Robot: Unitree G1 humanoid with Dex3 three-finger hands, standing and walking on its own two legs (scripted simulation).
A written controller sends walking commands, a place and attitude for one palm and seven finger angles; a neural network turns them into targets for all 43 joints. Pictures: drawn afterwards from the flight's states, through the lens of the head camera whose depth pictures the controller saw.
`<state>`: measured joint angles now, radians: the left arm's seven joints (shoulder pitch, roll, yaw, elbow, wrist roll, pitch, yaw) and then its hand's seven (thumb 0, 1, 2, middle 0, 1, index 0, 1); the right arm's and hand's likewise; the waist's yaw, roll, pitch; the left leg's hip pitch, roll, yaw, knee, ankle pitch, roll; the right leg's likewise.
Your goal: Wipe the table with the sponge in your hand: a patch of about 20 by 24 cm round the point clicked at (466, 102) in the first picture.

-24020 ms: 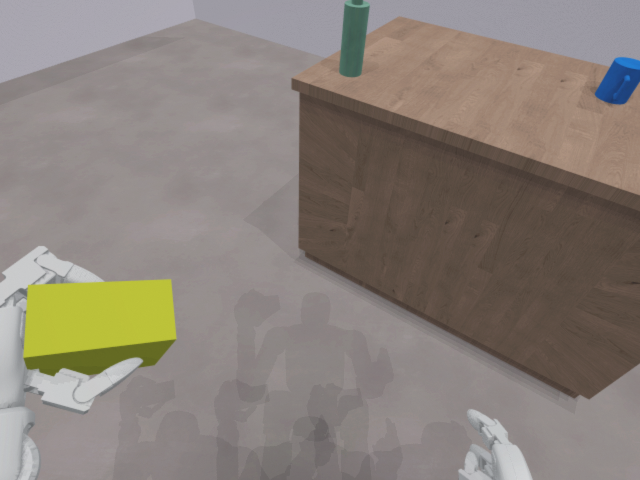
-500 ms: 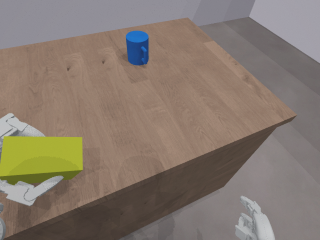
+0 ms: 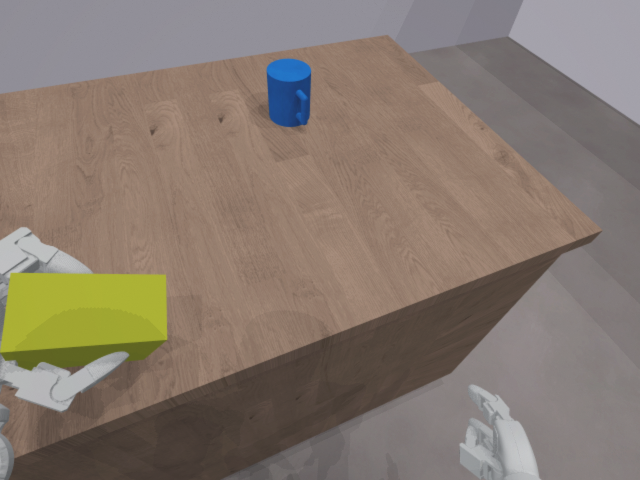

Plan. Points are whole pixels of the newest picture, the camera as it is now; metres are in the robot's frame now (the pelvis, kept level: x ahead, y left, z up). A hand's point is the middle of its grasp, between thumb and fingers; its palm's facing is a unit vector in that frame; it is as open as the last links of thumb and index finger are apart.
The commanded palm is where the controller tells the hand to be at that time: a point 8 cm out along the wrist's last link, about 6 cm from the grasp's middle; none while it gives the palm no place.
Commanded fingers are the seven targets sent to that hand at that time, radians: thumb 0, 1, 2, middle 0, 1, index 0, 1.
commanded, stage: shuffle to correct the standing spot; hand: left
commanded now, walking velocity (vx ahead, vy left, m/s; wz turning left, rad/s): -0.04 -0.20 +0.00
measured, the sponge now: (110, 322) +0.23 +0.22 +0.14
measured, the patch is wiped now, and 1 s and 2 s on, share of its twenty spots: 0.00 0.00 0.00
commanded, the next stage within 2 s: none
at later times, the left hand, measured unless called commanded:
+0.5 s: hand (70, 319) +0.22 +0.24 +0.16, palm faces +0.33 -0.85 -0.41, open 9.9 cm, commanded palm +0.16 +0.28 +0.18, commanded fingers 0.00 0.10 1.30 -1.20 -1.60 -1.20 -1.60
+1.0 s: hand (64, 322) +0.21 +0.24 +0.16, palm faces +0.33 -0.85 -0.41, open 9.9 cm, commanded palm +0.16 +0.28 +0.18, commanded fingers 0.00 0.10 1.30 -1.20 -1.60 -1.20 -1.60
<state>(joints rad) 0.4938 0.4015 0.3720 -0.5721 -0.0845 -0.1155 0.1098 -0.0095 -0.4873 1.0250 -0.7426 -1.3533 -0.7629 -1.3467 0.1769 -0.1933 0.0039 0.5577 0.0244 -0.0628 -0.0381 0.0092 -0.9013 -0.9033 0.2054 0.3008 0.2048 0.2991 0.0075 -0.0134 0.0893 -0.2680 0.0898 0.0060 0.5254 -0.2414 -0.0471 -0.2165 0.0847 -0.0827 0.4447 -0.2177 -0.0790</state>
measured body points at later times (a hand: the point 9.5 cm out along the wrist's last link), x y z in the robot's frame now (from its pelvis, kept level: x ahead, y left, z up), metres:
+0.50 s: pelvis +0.00 +0.00 +0.00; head +0.03 +0.01 +0.45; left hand +0.19 +0.28 +0.18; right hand +0.17 -0.23 -0.08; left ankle +0.02 +0.15 -0.74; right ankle +0.02 -0.07 -0.74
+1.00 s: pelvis +0.00 +0.00 +0.00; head +0.03 +0.01 +0.45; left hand +0.19 +0.29 +0.18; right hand +0.18 -0.22 -0.08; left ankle +0.02 +0.15 -0.74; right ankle +0.02 -0.07 -0.74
